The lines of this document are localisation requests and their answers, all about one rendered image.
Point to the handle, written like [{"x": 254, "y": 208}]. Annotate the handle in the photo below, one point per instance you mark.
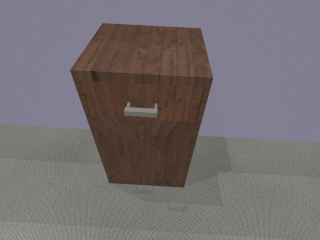
[{"x": 141, "y": 112}]

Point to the cabinet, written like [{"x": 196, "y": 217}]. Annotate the cabinet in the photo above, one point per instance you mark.
[{"x": 145, "y": 151}]

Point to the drawer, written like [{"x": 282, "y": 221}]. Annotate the drawer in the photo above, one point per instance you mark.
[{"x": 174, "y": 103}]

